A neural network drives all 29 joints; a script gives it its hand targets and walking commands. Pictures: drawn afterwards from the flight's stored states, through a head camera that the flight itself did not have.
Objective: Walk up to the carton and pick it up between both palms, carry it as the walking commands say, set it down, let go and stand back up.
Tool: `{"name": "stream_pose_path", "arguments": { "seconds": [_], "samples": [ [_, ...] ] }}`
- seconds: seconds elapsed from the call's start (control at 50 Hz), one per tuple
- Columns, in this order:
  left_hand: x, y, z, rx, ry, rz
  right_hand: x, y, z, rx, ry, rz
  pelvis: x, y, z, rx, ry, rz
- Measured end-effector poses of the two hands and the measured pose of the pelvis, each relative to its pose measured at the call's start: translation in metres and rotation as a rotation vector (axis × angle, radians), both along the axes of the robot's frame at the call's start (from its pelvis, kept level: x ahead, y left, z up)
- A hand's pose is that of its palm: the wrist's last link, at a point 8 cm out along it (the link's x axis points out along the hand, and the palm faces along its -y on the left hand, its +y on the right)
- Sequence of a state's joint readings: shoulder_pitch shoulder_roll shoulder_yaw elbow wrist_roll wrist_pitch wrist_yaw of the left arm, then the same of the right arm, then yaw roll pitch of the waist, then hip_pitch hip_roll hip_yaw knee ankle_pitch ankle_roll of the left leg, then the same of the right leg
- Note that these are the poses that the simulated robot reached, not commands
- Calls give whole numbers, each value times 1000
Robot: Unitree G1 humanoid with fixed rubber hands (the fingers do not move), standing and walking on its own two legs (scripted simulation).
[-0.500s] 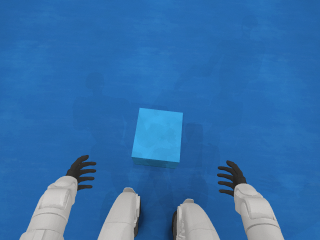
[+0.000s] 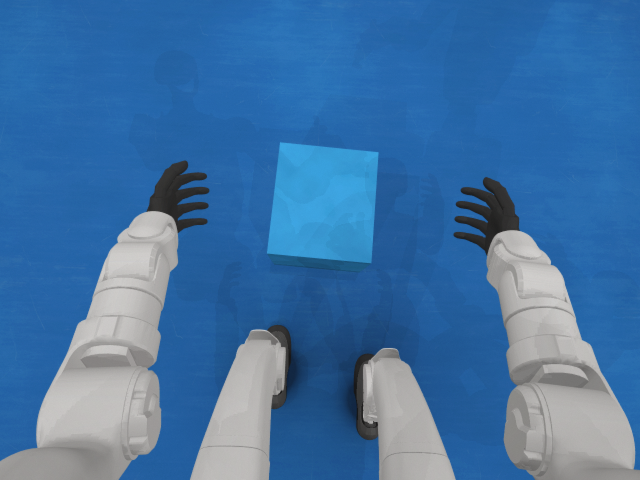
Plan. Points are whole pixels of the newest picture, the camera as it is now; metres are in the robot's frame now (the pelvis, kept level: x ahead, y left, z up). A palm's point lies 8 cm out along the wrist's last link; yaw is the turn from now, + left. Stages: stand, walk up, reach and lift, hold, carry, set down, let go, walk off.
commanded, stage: reach and lift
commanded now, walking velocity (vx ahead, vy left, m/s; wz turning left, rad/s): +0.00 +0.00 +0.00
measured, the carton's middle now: (322, 212) +0.53 +0.01 -0.58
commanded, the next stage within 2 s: none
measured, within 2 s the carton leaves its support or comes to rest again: neither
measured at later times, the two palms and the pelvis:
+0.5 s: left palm (179, 125) +0.52 +0.23 -0.12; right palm (479, 147) +0.52 -0.20 -0.12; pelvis +0.00 +0.00 -0.02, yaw -1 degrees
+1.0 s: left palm (202, 151) +0.53 +0.22 -0.22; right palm (448, 167) +0.53 -0.19 -0.22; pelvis -0.01 -0.01 -0.10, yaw -2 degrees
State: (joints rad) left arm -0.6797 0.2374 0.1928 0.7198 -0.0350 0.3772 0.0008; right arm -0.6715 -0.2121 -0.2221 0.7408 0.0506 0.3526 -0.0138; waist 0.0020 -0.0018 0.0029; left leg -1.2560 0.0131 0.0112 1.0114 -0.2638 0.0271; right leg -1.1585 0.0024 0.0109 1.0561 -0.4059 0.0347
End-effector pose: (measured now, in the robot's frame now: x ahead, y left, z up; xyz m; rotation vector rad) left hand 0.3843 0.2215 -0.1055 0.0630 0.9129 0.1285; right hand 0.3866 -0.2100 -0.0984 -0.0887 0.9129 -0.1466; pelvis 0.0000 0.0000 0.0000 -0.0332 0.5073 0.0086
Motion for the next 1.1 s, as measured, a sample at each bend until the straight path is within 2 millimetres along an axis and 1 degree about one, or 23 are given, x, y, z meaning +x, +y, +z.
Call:
{"name": "stream_pose_path", "arguments": {
  "seconds": [0.18,0.36,0.44,0.5,0.56,0.66,0.76,0.82,0.88,0.98,1.1],
  "samples": [
    [53,4,-7,1,-105,7,52,0,-8,10,-118,-9,1,4,-11,-4,129,-5],
    [107,7,-9,1,-200,8,102,6,-15,13,-208,5,3,0,-21,-2,226,-8],
    [127,6,-12,-1,-233,6,122,11,-20,21,-238,11,3,-2,-24,-1,268,-14],
    [136,4,-15,-4,-251,1,132,14,-22,21,-261,18,4,-4,-23,0,295,-17],
    [141,3,-20,-7,-263,0,137,16,-26,18,-275,21,5,-5,-21,1,315,-21],
    [141,5,-28,-8,-270,2,135,16,-37,18,-281,17,6,-8,-21,2,338,-25],
    [141,6,-41,-12,-264,2,134,17,-51,19,-273,9,3,-10,-30,2,366,-26],
    [142,3,-55,-17,-258,1,135,18,-64,20,-267,6,0,-10,-44,2,382,-28],
    [143,0,-73,-21,-255,3,138,19,-81,18,-265,3,-4,-11,-61,2,390,-31],
    [145,-1,-110,-13,-253,7,142,22,-115,11,-268,1,-11,-10,-94,0,395,-34],
    [143,3,-154,2,-260,15,140,22,-159,2,-268,-4,-17,-9,-132,-7,393,-40]
  ]
}}
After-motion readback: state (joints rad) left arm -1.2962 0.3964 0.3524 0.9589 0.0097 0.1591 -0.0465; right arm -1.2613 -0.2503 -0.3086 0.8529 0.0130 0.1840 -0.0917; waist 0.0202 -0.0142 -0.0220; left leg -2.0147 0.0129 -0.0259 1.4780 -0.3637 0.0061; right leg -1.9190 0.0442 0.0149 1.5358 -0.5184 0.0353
